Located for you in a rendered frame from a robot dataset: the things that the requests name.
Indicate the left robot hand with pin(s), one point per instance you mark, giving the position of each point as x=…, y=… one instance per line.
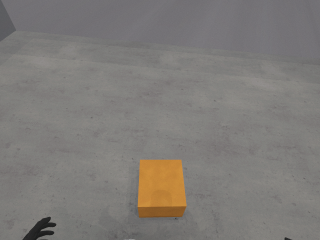
x=36, y=232

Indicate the carton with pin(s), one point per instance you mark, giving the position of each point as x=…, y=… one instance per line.
x=161, y=190

